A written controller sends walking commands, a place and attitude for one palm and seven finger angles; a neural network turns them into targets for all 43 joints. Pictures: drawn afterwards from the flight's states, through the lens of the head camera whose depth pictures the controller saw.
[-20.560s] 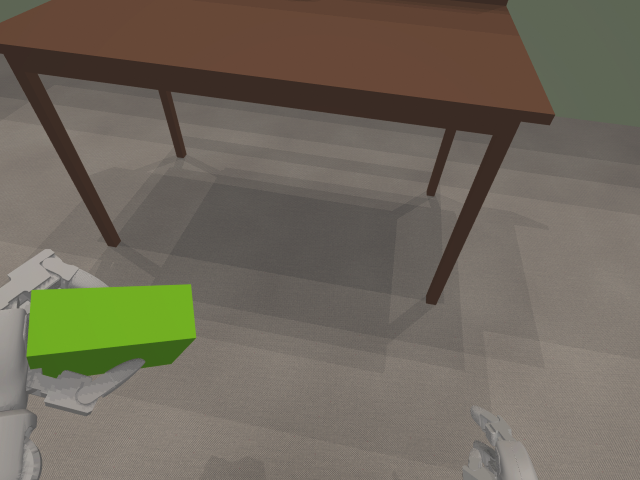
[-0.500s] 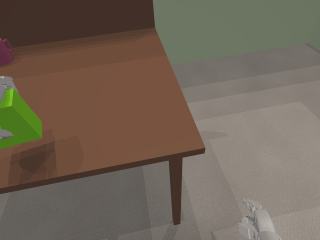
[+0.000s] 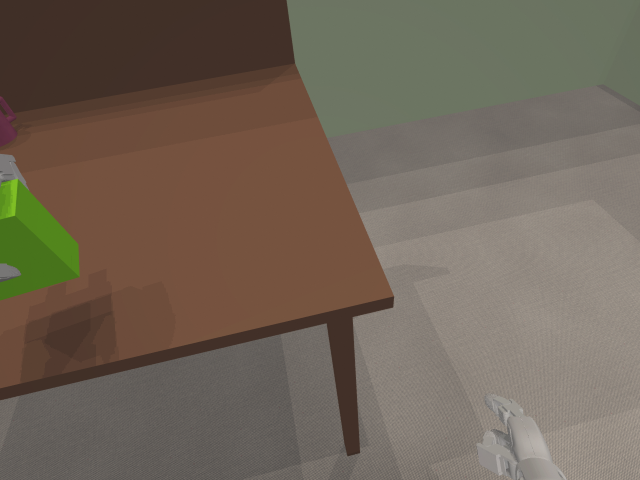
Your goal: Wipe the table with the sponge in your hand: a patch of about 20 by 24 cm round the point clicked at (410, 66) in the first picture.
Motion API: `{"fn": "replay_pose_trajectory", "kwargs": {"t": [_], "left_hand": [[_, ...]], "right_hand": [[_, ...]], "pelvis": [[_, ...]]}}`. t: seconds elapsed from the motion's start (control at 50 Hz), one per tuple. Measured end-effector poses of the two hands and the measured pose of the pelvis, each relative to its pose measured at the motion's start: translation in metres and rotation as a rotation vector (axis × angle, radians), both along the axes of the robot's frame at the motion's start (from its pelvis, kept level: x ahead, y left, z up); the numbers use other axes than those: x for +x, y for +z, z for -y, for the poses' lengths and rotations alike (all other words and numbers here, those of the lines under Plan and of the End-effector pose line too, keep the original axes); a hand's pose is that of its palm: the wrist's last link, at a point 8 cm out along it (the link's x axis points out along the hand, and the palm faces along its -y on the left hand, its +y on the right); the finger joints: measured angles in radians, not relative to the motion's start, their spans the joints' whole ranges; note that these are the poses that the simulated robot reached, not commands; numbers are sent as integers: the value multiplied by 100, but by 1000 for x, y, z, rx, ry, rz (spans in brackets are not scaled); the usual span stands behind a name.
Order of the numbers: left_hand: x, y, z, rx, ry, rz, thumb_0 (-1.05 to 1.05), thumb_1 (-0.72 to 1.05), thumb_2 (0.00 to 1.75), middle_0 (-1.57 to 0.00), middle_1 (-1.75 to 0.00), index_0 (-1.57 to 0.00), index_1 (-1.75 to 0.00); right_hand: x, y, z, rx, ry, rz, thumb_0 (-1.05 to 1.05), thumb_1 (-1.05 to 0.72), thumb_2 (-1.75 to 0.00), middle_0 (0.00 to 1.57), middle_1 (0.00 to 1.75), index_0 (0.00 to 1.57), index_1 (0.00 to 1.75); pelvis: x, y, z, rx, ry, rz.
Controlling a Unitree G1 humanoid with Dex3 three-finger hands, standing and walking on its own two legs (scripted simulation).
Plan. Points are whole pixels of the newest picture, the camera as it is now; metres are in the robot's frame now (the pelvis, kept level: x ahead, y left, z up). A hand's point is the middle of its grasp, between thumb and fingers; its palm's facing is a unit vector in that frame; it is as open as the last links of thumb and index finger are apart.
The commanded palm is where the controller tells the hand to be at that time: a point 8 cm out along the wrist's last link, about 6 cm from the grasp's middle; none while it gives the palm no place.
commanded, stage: move the sponge above the wiping area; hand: left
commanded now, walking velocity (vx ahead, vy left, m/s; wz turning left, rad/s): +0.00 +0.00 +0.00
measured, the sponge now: (9, 256) +0.26 +0.40 +0.18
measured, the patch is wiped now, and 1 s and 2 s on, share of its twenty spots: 0.00 0.00 0.00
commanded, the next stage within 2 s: lower the sponge onto the table in 0.46 s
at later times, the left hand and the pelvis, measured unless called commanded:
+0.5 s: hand out of the picture +0.26 +0.40 +0.22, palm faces +0.07 +0.10 -0.99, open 9.6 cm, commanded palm +0.23 +0.39 +0.26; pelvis +0.00 -0.01 +0.00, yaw +1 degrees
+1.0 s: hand out of the picture +0.26 +0.41 +0.22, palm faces +0.13 +0.09 -0.99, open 9.6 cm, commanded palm +0.22 +0.39 +0.26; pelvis +0.00 +0.00 +0.00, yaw +1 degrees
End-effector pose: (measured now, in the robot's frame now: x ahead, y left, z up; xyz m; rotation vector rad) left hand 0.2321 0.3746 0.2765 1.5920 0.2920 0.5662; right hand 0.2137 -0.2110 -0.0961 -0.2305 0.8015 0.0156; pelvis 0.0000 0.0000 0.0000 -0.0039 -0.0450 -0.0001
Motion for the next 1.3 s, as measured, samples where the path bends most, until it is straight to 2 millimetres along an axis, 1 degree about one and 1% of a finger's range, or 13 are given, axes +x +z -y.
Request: {"fn": "replay_pose_trajectory", "kwargs": {"t": [0.1, 0.2, 0.26, 0.34, 0.48, 0.6, 0.72, 0.84, 0.96, 1.06, 1.16, 1.24, 1.3], "left_hand": [[-18, -31, -20, -90, 151, -184, 0, -45, 102, -77, -136, -78, -137], [-15, -70, 5, -139, -17, -310, 0, -45, 102, -78, -136, -78, -137], [-6, -65, 23, -78, -174, -284, 0, -45, 102, -78, -136, -78, -137], [4, -37, 31, 12, -262, -157, 0, -45, 102, -78, -136, -78, -137], [12, -1, -3, 1, -41, -54, 0, -45, 102, -78, -136, -78, -137], [5, -31, -16, -85, 76, -250, 0, -45, 102, -78, -137, -78, -137], [8, -65, 27, -87, -225, -332, 0, -45, 102, -78, -137, -78, -137], [9, -37, 42, 19, -347, -93, 0, -45, 102, -79, -136, -79, -137], [3, -6, -1, 7, -68, 36, 0, -45, 102, -79, -137, -79, -137], [-5, -31, -28, -81, 134, -133, 0, -45, 102, -78, -137, -78, -138], [2, -73, -7, -134, 16, -290, 0, -45, 102, -78, -137, -79, -138], [14, -65, 18, -53, -183, -255, 0, -44, 102, -78, -138, -78, -138], [22, -52, 21, -16, -233, -192, 0, -45, 102, -78, -137, -79, -138]], "right_hand": [[-1, -3, 11, -22, -6, 6, 1, -91, -90, 21, 30, 21, 30], [0, 2, 17, -93, 4, 39, 1, -91, -90, 21, 30, 20, 30], [1, 9, 18, -120, 0, 64, 1, -91, -90, 21, 30, 20, 30], [2, 15, 15, -105, -12, 87, 1, -91, -90, 21, 30, 20, 30], [-3, 5, 13, -37, -24, 35, 1, -91, -90, 21, 30, 21, 30], [-13, -6, 16, -36, -34, -7, 1, -91, -90, 21, 30, 21, 30], [-15, -2, 13, -87, -27, 5, 1, -91, -90, 21, 30, 21, 30], [-8, 6, 1, -70, -12, 25, 1, -91, -90, 21, 30, 20, 30], [3, 4, -9, -14, 9, 14, 1, -91, -90, 21, 30, 21, 30], [7, 5, -9, -9, 10, 31, 1, -91, -90, 21, 30, 21, 30], [8, 8, -5, -64, 19, 53, 1, -91, -90, 21, 30, 21, 30], [6, 13, -2, -105, 11, 61, 1, -91, -90, 21, 30, 21, 30], [4, 14, 1, -96, -8, 56, 1, -91, -90, 21, 30, 21, 30]], "pelvis": [[-2, -1, 3, 2, 23, -9], [-3, -1, 6, -1, 51, 6], [-2, -2, 9, -3, 50, 19], [-1, -2, 11, -7, 41, 32], [-3, -1, 6, -3, 16, 6], [-2, -1, 1, 0, 28, -15], [1, -2, -2, -2, 37, 2], [2, -1, -1, -7, 23, 18], [-1, 0, -4, -5, 9, 5], [-4, 0, -5, -1, 24, -12], [-3, 0, -6, -3, 47, -11], [0, -1, -3, -4, 47, 0], [3, -1, -1, -7, 37, 6]]}}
